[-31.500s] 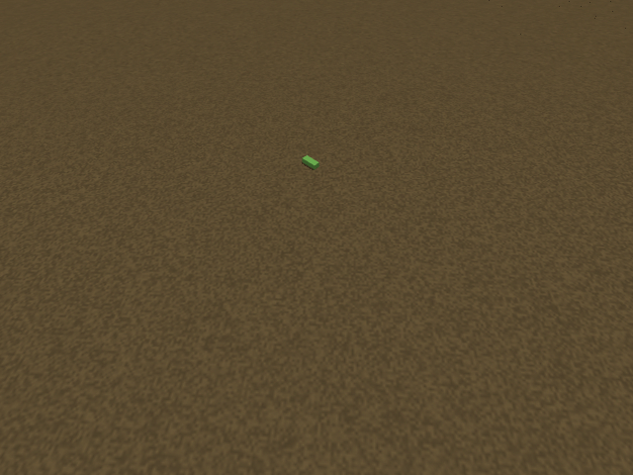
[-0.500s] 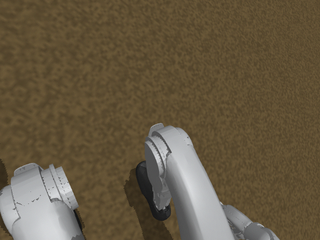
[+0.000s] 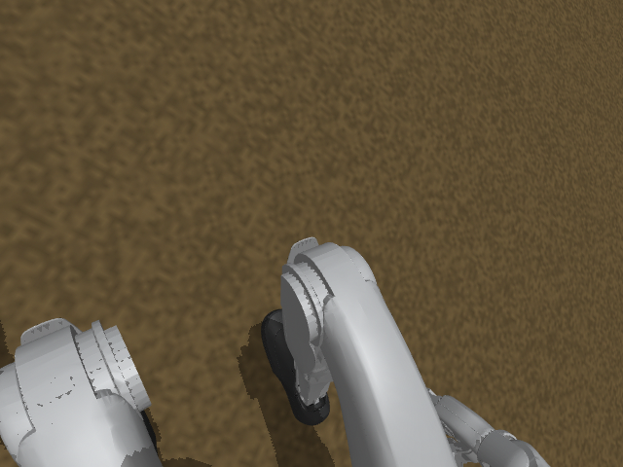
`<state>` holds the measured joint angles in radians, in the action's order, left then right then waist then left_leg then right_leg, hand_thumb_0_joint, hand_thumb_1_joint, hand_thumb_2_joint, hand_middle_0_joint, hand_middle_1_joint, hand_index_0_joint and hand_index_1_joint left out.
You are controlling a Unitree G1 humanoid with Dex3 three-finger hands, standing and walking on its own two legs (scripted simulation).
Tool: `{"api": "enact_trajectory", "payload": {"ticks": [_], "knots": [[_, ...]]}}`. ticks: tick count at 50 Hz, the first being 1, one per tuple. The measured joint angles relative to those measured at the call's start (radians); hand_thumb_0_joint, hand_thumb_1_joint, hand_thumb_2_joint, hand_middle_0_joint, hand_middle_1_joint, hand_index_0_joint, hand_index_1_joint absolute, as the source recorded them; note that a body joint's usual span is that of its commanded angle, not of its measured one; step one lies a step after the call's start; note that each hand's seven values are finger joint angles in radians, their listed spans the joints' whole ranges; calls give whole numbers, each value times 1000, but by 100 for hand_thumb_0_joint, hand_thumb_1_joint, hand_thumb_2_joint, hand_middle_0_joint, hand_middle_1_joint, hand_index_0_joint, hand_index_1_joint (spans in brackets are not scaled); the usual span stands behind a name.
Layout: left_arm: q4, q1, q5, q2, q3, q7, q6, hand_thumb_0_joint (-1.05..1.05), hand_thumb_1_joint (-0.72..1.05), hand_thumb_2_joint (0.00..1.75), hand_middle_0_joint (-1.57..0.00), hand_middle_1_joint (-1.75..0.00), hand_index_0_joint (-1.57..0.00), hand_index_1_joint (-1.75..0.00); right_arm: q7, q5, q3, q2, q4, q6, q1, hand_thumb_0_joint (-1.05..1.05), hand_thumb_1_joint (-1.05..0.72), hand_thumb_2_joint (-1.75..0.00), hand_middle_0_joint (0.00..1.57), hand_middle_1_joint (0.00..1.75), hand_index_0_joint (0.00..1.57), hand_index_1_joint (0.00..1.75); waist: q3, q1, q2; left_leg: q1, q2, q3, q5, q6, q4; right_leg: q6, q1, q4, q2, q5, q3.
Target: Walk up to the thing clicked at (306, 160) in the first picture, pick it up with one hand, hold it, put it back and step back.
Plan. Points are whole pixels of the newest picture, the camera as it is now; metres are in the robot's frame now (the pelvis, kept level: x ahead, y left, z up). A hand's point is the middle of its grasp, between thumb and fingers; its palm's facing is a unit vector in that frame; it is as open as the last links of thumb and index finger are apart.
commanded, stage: open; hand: left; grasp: from above
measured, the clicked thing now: out of the picture +0.43 +0.33 -0.28
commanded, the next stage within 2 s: withdraw in 0.08 s
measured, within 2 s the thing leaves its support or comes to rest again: neither
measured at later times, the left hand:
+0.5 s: hand out of the picture +0.45 +0.33 -0.20, palm faces -0.28 -0.12 -0.95, open 13.2 cm
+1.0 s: hand out of the picture +0.41 +0.33 -0.09, palm faces -0.50 -0.11 -0.86, open 13.4 cm
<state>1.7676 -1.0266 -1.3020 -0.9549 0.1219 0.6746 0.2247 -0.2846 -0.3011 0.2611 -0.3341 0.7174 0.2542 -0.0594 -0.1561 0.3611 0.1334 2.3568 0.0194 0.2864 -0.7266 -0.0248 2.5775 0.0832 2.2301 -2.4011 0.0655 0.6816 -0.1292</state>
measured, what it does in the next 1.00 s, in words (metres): rises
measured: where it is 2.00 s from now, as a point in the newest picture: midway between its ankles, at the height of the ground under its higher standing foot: (230, 429)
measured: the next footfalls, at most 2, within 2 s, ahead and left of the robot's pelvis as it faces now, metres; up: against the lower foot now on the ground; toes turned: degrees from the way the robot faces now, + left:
none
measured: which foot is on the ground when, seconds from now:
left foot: down 0.00-1.00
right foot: down 0.00-1.00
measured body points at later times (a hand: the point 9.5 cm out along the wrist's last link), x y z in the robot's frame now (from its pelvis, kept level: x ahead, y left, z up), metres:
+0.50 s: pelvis +0.00 +0.00 +0.00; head +0.25 +0.12 +0.36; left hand +0.46 +0.33 -0.14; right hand +0.08 -0.26 -0.07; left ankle +0.06 +0.13 -0.26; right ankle +0.11 -0.13 -0.26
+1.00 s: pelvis -0.02 -0.02 +0.06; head +0.20 +0.08 +0.44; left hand +0.43 +0.33 -0.04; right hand +0.10 -0.28 -0.04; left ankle +0.06 +0.13 -0.26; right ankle +0.11 -0.13 -0.26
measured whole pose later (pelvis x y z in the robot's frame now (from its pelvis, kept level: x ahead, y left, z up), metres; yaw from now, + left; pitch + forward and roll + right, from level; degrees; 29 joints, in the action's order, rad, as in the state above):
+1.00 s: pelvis -0.02 -0.02 +0.06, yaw +7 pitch +32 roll -8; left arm 1.44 -1.01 -1.20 -0.74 -0.02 0.24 0.21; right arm -0.12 -0.11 0.10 -0.32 0.68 0.02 -0.14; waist 0.05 0.24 0.01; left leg 2.25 0.01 0.16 -0.63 -0.02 2.32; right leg 0.05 2.17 -2.24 0.01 0.64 -0.05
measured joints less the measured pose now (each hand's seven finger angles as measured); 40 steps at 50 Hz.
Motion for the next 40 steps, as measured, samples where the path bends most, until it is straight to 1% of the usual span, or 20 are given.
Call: {"api": "enact_trajectory", "payload": {"ticks": [3,6,9,11,16,18,20,21,23,25,28,31,33,37,40], "knots": [[-9,3,4,3,1,-8,-2,0,-18,72,-40,-71,-37,-70,-2,1,0,-2,-1,-1,-4,0,-90,-90,20,30,20,30,1,-2,-4,2,-1,2,-3,-1,1,-1,1,0,-1,4,-2],[-22,13,6,5,15,-9,0,0,-22,74,-36,-74,-34,-73,-2,1,0,0,-4,-8,-6,0,-90,-90,20,30,20,30,5,-4,-8,3,0,3,-6,-1,-2,0,2,3,-1,5,-3],[-14,13,10,7,1,-17,-3,0,-24,77,-32,-77,-31,-76,-4,0,0,2,-5,-11,-6,0,-90,-90,20,30,20,30,7,-4,-8,1,0,0,-6,-1,-4,1,1,3,-2,6,-1],[-16,14,14,6,2,-25,0,0,-26,78,-30,-78,-30,-78,-4,4,0,1,-8,-8,-5,0,-90,-90,20,30,20,30,4,-4,-7,0,0,-1,-6,0,-3,2,0,2,-2,6,0],[-32,15,7,7,15,-18,5,0,-29,81,-27,-82,-27,-81,-3,6,-2,3,-11,-8,-7,0,-91,-90,20,30,20,30,6,-8,-6,-1,-1,-1,-2,-2,-3,0,0,1,-2,2,0],[-66,22,5,18,23,-19,-1,0,-30,82,-26,-82,-26,-82,-5,9,-12,4,-10,-5,-17,0,-91,-90,20,30,20,30,14,-13,-9,2,-2,-2,-1,-4,-4,-6,4,0,-3,2,0],[-106,29,8,35,18,-20,-14,0,-31,83,-25,-83,-26,-82,-11,14,-22,5,-6,-4,-27,0,-91,-90,20,30,20,30,27,-21,-16,3,-2,-4,-1,-6,-6,-9,7,0,-4,3,2],[-135,38,12,46,26,-23,-20,0,-32,83,-25,-84,-25,-83,-15,18,-30,7,-3,-5,-32,0,-91,-90,20,30,20,30,38,-26,-22,5,-2,-5,-1,-6,-8,-10,10,0,-5,3,3],[-209,65,26,79,34,-37,-42,0,-33,84,-24,-84,-25,-83,-22,33,-54,12,4,-13,-48,0,-91,-90,20,30,20,30,70,-39,-42,12,-2,-10,-2,-8,-16,-15,19,3,-8,5,5],[-281,91,43,118,25,-59,-69,0,-35,85,-23,-85,-23,-85,-27,56,-81,19,15,-33,-61,0,-91,-90,20,30,20,30,111,-57,-67,18,-2,-19,-2,-8,-28,-19,27,9,-12,9,11],[-335,103,79,167,-5,-113,-118,0,-37,88,-21,-87,-21,-87,-30,95,-118,29,28,-70,-69,1,-91,-90,20,30,20,30,167,-84,-102,19,2,-43,3,-2,-56,-13,32,23,-17,12,28],[-376,104,117,202,-36,-200,-155,0,-40,90,-18,-90,-18,-89,-21,133,-153,38,26,-109,-68,1,-91,-90,20,30,20,30,202,-109,-132,5,4,-70,15,4,-93,-13,24,44,-24,9,47],[-408,103,138,221,-59,-265,-169,0,-42,92,-17,-91,-17,-91,-9,154,-173,43,20,-135,-69,1,-91,-90,20,30,20,30,220,-127,-146,-12,3,-88,25,6,-123,-16,11,63,-31,7,58],[-446,84,158,249,-114,-382,-160,0,-43,93,-17,-91,-17,-92,27,187,-197,47,6,-179,-72,1,-91,-91,20,30,20,30,238,-155,-160,-59,2,-116,42,5,-186,-20,-26,103,-43,1,76],[-449,67,162,258,-139,-444,-135,0,-43,93,-18,-91,-17,-92,63,199,-200,43,-12,-203,-74,1,-91,-91,20,30,20,30,240,-163,-162,-91,0,-126,57,3,-226,-24,-52,132,-49,-8,82]]}}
